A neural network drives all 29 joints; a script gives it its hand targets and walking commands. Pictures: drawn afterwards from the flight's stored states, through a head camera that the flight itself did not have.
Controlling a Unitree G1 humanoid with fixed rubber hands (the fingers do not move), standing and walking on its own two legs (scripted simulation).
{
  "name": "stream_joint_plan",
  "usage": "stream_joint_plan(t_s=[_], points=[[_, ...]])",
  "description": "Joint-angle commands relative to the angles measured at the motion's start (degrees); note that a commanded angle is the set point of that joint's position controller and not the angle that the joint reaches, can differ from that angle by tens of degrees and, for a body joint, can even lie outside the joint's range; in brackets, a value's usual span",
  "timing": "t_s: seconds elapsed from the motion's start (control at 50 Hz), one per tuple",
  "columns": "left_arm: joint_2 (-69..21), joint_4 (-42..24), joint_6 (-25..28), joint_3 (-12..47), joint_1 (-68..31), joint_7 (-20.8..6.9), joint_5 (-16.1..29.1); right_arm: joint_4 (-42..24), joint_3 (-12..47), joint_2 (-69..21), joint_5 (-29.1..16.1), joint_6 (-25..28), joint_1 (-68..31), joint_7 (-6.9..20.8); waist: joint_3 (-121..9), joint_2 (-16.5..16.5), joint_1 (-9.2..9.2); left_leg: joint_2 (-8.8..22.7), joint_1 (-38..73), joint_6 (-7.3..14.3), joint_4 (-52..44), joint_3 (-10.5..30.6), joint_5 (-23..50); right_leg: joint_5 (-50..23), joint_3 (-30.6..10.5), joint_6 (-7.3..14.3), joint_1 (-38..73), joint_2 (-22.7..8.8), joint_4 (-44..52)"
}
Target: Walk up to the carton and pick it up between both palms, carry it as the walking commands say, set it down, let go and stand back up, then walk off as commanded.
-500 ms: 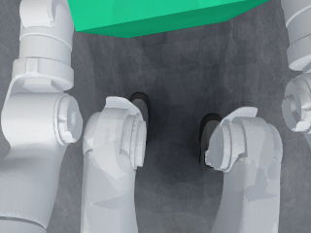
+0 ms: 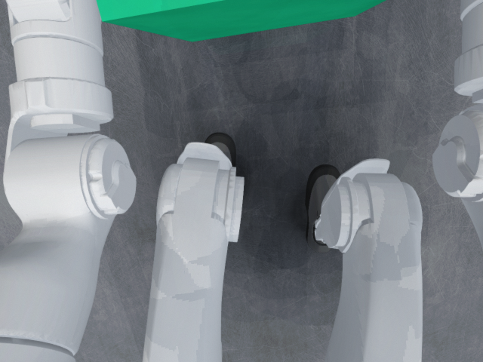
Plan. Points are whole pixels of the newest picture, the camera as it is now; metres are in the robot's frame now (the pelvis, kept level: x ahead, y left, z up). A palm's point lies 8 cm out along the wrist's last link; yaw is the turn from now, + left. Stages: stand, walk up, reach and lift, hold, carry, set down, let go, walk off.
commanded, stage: reach and lift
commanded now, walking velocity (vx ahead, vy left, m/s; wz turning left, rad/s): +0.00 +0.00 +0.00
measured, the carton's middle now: out of the picture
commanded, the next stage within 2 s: none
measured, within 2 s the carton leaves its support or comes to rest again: neither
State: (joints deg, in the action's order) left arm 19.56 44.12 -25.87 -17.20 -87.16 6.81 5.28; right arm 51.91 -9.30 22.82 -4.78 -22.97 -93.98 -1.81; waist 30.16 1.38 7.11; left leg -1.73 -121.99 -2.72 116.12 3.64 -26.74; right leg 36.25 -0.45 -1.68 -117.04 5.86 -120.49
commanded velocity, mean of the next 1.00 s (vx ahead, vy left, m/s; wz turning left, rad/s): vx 0.00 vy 0.00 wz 0.00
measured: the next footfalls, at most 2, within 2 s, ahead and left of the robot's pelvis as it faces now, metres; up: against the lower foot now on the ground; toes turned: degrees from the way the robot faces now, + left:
none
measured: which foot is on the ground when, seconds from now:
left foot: down 0.00-1.00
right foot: down 0.00-1.00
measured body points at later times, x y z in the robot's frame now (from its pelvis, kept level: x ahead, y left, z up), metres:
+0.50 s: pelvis -0.01 -0.01 +0.05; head +0.37 +0.04 +0.28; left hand +0.53 +0.26 -0.10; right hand +0.61 -0.09 -0.09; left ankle +0.14 +0.13 -0.38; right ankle +0.10 -0.12 -0.38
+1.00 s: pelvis -0.02 -0.01 +0.10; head +0.34 +0.04 +0.35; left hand +0.51 +0.25 -0.03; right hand +0.58 -0.10 -0.02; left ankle +0.14 +0.13 -0.38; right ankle +0.10 -0.12 -0.38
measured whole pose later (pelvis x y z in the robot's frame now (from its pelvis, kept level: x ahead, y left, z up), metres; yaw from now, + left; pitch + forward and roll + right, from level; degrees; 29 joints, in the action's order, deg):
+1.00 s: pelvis -0.02 -0.01 +0.10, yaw +1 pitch +28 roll +0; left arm 14.5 30.6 -31.0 -22.1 -78.4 4.5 -0.4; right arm 40.8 -16.0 18.4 -0.9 -26.8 -85.5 0.9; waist 30.1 2.7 5.7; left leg -3.2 -102.8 -4.2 95.2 4.6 -20.9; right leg 29.1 -2.9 -1.6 -99.7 7.2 -100.4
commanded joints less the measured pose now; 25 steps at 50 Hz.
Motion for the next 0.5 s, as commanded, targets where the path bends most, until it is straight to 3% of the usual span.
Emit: stream_joint_plan(t_s=[0.0, 0.02, 0.04, 0.06, 0.08, 0.1, 0.12, 0.14, 0.16, 0.18, 0.2, 0.22, 0.24, 0.26, 0.28, 0.3, 0.32, 0.34, 0.36, 0.38, 0.4, 0.42, 0.44, 0.46, 0.48], points=[[-53.75, -22.19, 2.82, 22.50, -52.01, -16.69, 11.09, -20.83, 21.62, -57.02, -9.08, 1.77, -45.78, 13.95, -126.44, 2.92, 4.88, -2.80, 59.16, 1.83, -6.36, -9.16, 29.01, -23.10, 4.03, 2.85, 36.10, 2.97, 11.70], [-52.98, -20.47, 2.75, 21.20, -51.29, -16.77, 9.56, -14.87, 20.05, -59.61, -7.85, 0.79, -41.53, 14.28, -124.14, 3.81, 4.14, -2.90, 59.69, 1.92, -7.55, -8.80, 28.56, -22.21, 4.88, 2.21, 33.32, 3.42, 12.01], [-52.45, -18.56, 2.42, 19.26, -51.05, -16.70, 8.78, -13.18, 18.43, -58.96, -6.71, 0.63, -41.71, 14.13, -120.59, 3.71, 5.07, -2.85, 55.50, 1.93, -8.46, -8.95, 24.45, -18.38, 4.41, 2.52, 32.60, 3.14, 13.06], [-53.67, -17.05, 2.04, 21.03, -51.15, -16.76, 8.53, -10.40, 16.64, -59.68, -6.79, 0.44, -40.19, 15.06, -116.86, 0.78, 3.38, -2.23, 58.57, 1.65, -10.09, -7.87, 21.99, -14.58, 5.60, 2.33, 26.43, 3.04, 12.21], [-54.29, -25.70, 2.23, 23.32, -51.99, -16.92, 10.23, -18.33, 19.64, -62.45, -8.89, 0.26, -40.73, 14.88, -127.95, 1.91, 4.49, -2.92, 63.45, 1.84, -9.67, -8.62, 28.11, -20.52, 4.82, 2.11, 33.37, 3.80, 13.48], [-55.40, -27.06, 2.00, 24.44, -53.27, -16.83, 10.49, -21.66, 20.08, -60.66, -9.40, 0.94, -42.82, 14.69, -132.50, -0.46, 3.65, -2.89, 65.46, 1.09, -8.77, -8.61, 32.30, -24.01, 4.89, 2.50, 34.57, 3.94, 13.16], [-55.46, -24.09, 1.37, 25.27, -51.92, -16.92, 10.94, -20.62, 19.97, -59.68, -8.52, 0.37, -41.35, 14.10, -132.54, 0.78, 1.80, -3.02, 65.62, 1.12, -9.72, -8.09, 31.81, -24.61, 5.62, 2.44, 35.77, 3.92, 13.34], [-52.66, -18.07, 1.05, 21.51, -50.28, -16.92, 8.25, -14.01, 18.74, -59.13, -7.79, 0.06, -42.39, 14.52, -122.67, 1.96, 3.45, -2.48, 60.26, 1.68, -10.13, -7.77, 25.77, -18.22, 5.20, 2.34, 29.26, 3.29, 13.80], [-53.75, -23.20, 1.63, 23.55, -50.41, -17.13, 9.85, -15.62, 19.40, -59.93, -8.18, 0.04, -39.96, 14.83, -125.69, 0.78, 4.11, -3.03, 61.25, 1.60, -10.40, -8.48, 28.41, -20.69, 4.73, 2.22, 32.12, 3.46, 14.51], [-55.58, -26.97, 1.40, 24.84, -49.65, -16.96, 11.26, -22.42, 23.21, -62.76, -9.55, 0.02, -41.62, 14.64, -134.36, 4.03, 5.35, -3.70, 63.33, 1.72, -11.53, -8.72, 30.63, -25.57, 4.56, 1.87, 40.01, 3.68, 14.55], [-52.29, -29.54, 1.63, 23.53, -53.60, -16.80, 10.27, -19.44, 21.33, -64.81, -9.55, -1.11, -40.85, 14.40, -133.90, 3.91, 5.32, -3.84, 61.94, 2.25, -11.83, -9.21, 29.05, -24.94, 3.43, 1.76, 41.37, 3.83, 15.26], [-52.99, -19.96, 1.01, 21.27, -49.74, -17.36, 8.06, -12.48, 17.92, -60.84, -6.28, -1.20, -37.89, 14.35, -123.75, 1.55, 4.17, -3.40, 55.80, 1.59, -11.73, -9.46, 25.29, -20.89, 3.51, 2.23, 35.95, 3.37, 15.80], [-54.15, -22.24, 1.06, 21.62, -48.84, -17.86, 8.23, -13.92, 18.94, -64.57, -6.26, -1.20, -36.63, 14.92, -125.91, 4.23, 5.25, -4.01, 57.10, 2.00, -13.66, -9.00, 25.65, -21.94, 3.94, 1.91, 37.00, 3.85, 16.62], [-55.19, -26.62, 0.87, 25.79, -50.77, -17.93, 9.98, -18.01, 20.11, -63.37, -7.73, -1.11, -37.22, 14.88, -133.10, 1.20, 2.99, -3.30, 62.19, 1.31, -13.68, -9.03, 25.99, -22.85, 4.36, 1.96, 39.62, 3.76, 16.75], [-53.39, -22.82, 0.84, 22.59, -48.88, -18.41, 7.77, -17.47, 19.64, -63.65, -7.33, -1.25, -38.89, 14.89, -128.52, 2.81, 4.69, -3.78, 58.69, 1.85, -14.11, -9.38, 25.78, -22.96, 3.59, 1.71, 38.16, 3.57, 16.97], [-55.41, -20.59, 0.45, 22.50, -48.72, -18.41, 7.43, -15.09, 17.52, -63.51, -5.98, -1.09, -38.10, 14.88, -124.74, 0.90, 3.82, -3.56, 56.30, 1.38, -14.42, -9.55, 22.64, -19.64, 3.42, 2.38, 35.90, 3.65, 17.65], [-57.46, -23.19, 0.67, 24.07, -48.33, -18.84, 8.77, -20.97, 19.11, -61.61, -6.02, -0.35, -40.08, 14.56, -131.32, 1.70, 3.00, -4.60, 58.26, 1.25, -14.20, -9.35, 26.46, -24.53, 3.21, 2.35, 41.48, 3.92, 18.19], [-56.44, -22.10, 0.43, 22.82, -47.57, -18.79, 8.50, -21.63, 20.17, -62.92, -5.75, -0.68, -39.56, 14.52, -133.83, 4.83, 3.11, -4.39, 59.91, 1.71, -14.92, -8.55, 28.10, -25.93, 4.00, 1.62, 43.16, 3.69, 18.41], [-54.55, -21.29, 0.16, 22.23, -47.48, -18.67, 7.25, -16.63, 18.66, -62.25, -5.22, -1.37, -37.87, 15.03, -128.12, 4.50, 2.87, -4.21, 58.37, 1.75, -15.87, -8.43, 24.66, -22.24, 4.22, 1.70, 38.14, 3.95, 18.70], [-56.60, -26.07, 0.63, 25.52, -48.81, -18.77, 8.65, -19.23, 19.12, -64.41, -7.24, -1.24, -37.20, 15.21, -132.96, 0.07, 2.23, -3.98, 62.22, 1.28, -15.65, -9.15, 26.36, -23.85, 3.43, 1.83, 40.44, 3.88, 19.06], [-56.71, -26.81, 0.45, 25.49, -48.48, -18.45, 8.05, -20.12, 19.69, -64.70, -8.09, -1.28, -36.51, 15.27, -136.51, -0.74, 3.29, -4.51, 65.14, 1.28, -16.12, -9.57, 27.48, -24.31, 3.30, 1.70, 41.45, 4.23, 19.63], [-55.38, -22.41, -0.19, 24.14, -49.15, -18.93, 7.15, -14.59, 16.07, -60.99, -5.13, -1.42, -35.76, 15.12, -127.16, -1.25, 0.85, -3.79, 60.39, 0.70, -16.72, -8.72, 23.26, -19.86, 4.07, 2.13, 34.43, 3.99, 20.73], [-56.09, -22.33, 0.17, 23.19, -48.03, -19.03, 7.11, -12.93, 16.68, -62.02, -4.19, -1.71, -35.11, 15.43, -125.85, 0.47, 1.56, -3.93, 57.86, 0.63, -17.47, -9.07, 21.14, -18.40, 4.14, 1.95, 36.53, 3.79, 20.82], [-58.30, -26.58, 0.42, 25.82, -49.14, -18.99, 8.65, -21.06, 19.26, -63.48, -6.35, -0.79, -38.09, 15.34, -133.42, 2.20, 1.40, -4.05, 62.87, 1.10, -17.88, -9.22, 23.87, -21.82, 3.47, 1.66, 41.47, 3.69, 21.59], [-57.46, -25.98, 0.21, 25.05, -50.35, -18.67, 8.78, -22.00, 18.34, -61.80, -5.85, -0.62, -41.11, 15.00, -132.93, 2.14, 0.52, -4.00, 62.36, 0.90, -18.14, -8.67, 22.44, -20.80, 3.71, 1.86, 40.75, 3.83, 21.45]])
